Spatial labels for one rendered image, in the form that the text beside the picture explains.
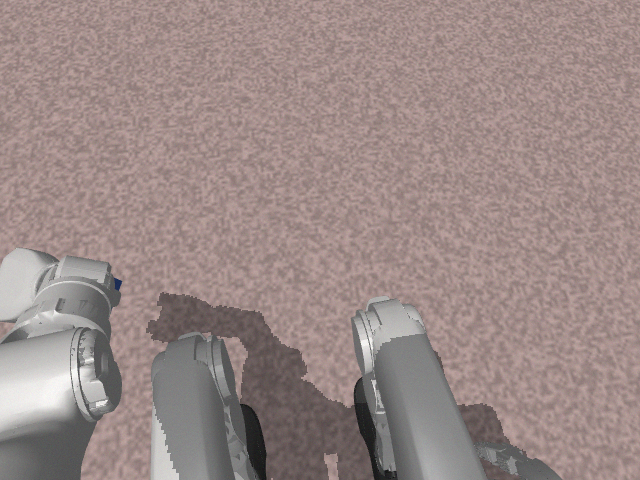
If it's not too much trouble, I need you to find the left robot hand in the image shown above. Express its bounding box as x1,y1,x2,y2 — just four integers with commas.
0,248,121,323

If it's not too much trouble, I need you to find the left robot foot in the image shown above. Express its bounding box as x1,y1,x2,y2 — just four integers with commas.
240,404,267,480

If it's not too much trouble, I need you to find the right robot hand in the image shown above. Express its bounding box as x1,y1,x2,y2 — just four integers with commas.
474,441,562,480

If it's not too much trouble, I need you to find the small box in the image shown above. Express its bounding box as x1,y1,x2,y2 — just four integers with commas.
111,278,122,310

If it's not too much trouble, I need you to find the right robot foot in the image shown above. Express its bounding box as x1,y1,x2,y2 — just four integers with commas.
354,377,398,480

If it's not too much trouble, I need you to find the left robot arm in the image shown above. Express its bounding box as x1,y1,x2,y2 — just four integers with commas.
0,255,122,480

